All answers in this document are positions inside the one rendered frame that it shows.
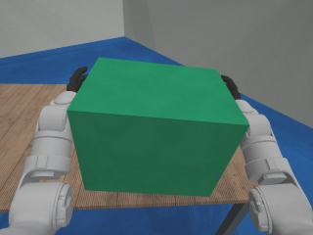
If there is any carton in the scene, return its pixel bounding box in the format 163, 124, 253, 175
67, 57, 249, 197

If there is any robot right hand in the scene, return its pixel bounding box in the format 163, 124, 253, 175
221, 74, 242, 100

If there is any table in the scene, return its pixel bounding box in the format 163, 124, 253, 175
0, 83, 270, 235

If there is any robot left forearm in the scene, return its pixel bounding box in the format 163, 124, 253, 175
8, 91, 76, 225

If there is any robot left upper arm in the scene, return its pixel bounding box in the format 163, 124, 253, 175
0, 182, 73, 235

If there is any robot right upper arm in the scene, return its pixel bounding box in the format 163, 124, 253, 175
248, 183, 313, 235

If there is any robot left hand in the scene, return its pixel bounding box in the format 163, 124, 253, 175
67, 66, 88, 93

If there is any robot right forearm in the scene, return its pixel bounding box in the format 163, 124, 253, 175
235, 99, 313, 221

